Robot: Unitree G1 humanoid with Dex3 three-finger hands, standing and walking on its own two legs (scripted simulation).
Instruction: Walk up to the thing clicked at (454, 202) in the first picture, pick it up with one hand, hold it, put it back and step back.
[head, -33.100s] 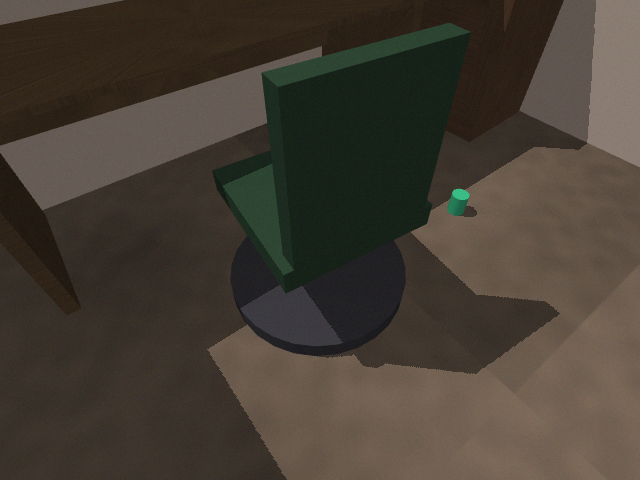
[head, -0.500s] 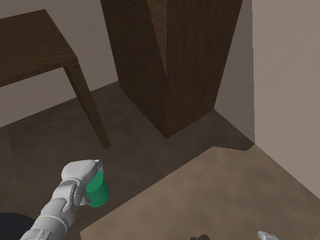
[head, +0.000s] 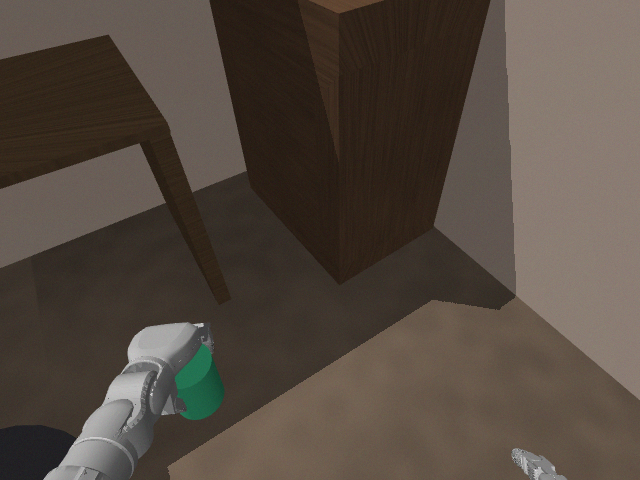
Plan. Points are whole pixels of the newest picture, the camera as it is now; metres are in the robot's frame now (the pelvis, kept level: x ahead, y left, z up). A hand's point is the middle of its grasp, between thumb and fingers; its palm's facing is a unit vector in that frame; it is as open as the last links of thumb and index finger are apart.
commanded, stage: hold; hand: left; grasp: from above
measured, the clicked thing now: (193, 381) +0.30 +0.21 -0.10
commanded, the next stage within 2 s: crouch in 0.94 s
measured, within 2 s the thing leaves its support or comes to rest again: neither
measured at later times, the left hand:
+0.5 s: hand (170, 380) +0.28 +0.22 -0.04, palm faces -0.46 -0.05 -0.88, open 10.4 cm
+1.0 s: hand (170, 373) +0.29 +0.22 -0.04, palm faces -0.46 -0.06 -0.89, open 10.5 cm
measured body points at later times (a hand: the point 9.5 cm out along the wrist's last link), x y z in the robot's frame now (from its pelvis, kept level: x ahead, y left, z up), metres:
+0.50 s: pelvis -0.01 +0.00 +0.00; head -0.01 -0.02 +0.45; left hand +0.30 +0.22 +0.01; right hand +0.13 -0.26 -0.11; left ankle +0.01 +0.13 -0.73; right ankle +0.02 -0.14 -0.73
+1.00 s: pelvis +0.00 +0.00 +0.01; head +0.00 -0.02 +0.46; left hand +0.31 +0.22 +0.01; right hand +0.14 -0.26 -0.11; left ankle +0.01 +0.13 -0.73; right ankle +0.02 -0.14 -0.73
